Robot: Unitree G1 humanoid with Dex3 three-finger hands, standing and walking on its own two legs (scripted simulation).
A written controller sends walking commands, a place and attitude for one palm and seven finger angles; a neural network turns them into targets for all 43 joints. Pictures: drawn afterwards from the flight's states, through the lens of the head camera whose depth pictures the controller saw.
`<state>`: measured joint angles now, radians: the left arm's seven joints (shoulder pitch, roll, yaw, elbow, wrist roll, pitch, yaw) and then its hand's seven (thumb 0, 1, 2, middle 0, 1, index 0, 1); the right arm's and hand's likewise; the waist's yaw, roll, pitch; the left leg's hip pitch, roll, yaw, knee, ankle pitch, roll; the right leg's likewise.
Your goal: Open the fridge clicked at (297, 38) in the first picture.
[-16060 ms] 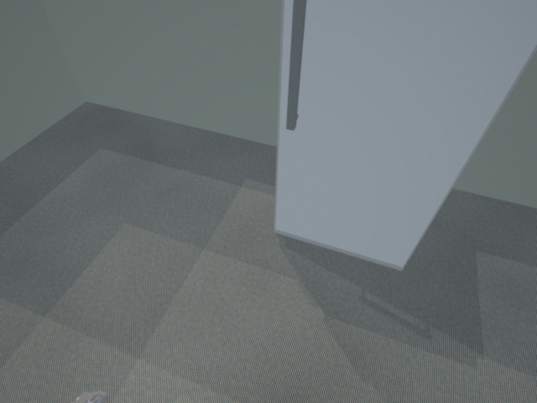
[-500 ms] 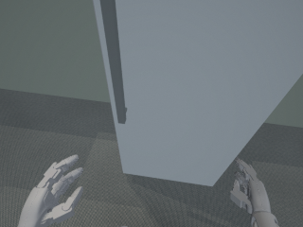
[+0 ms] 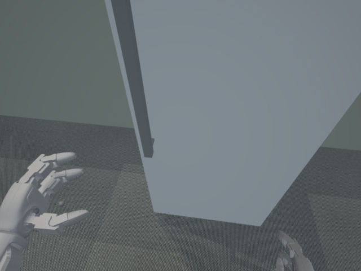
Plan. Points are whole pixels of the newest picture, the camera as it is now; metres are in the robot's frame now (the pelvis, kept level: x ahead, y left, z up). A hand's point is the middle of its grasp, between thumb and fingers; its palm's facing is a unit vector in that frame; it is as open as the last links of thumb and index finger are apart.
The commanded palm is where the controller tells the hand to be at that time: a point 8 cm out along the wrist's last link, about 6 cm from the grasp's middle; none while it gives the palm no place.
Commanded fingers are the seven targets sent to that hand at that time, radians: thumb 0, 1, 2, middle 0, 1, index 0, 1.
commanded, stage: raise the hand to about handle height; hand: left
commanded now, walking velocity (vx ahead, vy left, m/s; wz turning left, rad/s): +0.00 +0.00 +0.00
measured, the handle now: (139, 84) +0.48 +0.13 +0.18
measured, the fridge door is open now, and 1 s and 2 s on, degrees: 0 0 0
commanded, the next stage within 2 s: move the hooked fingers beside the handle in 1.18 s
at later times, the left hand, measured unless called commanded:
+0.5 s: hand (20, 156) +0.25 +0.28 +0.19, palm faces +0.02 -0.99 -0.11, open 13.9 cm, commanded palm +0.22 +0.32 +0.20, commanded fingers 0.00 -0.50 0.30 -0.30 -1.20 -0.30 -1.20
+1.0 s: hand (29, 132) +0.28 +0.27 +0.21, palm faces +0.01 -1.00 -0.10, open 14.0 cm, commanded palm +0.25 +0.32 +0.23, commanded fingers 0.00 -0.50 0.30 -0.30 -1.20 -0.30 -1.20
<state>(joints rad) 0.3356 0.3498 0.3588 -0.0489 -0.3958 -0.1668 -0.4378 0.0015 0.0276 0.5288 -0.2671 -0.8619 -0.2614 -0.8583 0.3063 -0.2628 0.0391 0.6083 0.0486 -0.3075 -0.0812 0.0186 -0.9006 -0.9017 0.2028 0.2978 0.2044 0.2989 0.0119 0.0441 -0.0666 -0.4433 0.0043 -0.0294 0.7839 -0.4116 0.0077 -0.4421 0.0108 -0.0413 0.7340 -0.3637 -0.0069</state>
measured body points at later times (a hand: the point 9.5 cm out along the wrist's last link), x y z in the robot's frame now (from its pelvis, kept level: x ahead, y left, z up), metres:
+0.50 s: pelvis +0.00 +0.01 +0.02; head -0.02 +0.00 +0.47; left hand +0.24 +0.34 +0.20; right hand +0.21 -0.19 -0.03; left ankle -0.01 +0.11 -0.71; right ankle +0.01 -0.12 -0.71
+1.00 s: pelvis +0.01 +0.00 +0.02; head -0.01 -0.02 +0.47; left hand +0.28 +0.33 +0.22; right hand +0.19 -0.24 -0.04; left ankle +0.00 +0.11 -0.71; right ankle +0.01 -0.12 -0.71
